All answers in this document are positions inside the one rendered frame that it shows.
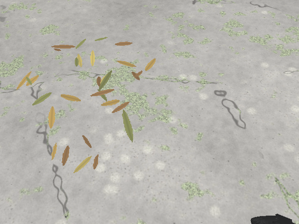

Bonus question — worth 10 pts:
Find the right robot hand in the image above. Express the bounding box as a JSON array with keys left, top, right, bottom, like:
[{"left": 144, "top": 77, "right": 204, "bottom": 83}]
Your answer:
[{"left": 250, "top": 214, "right": 295, "bottom": 224}]

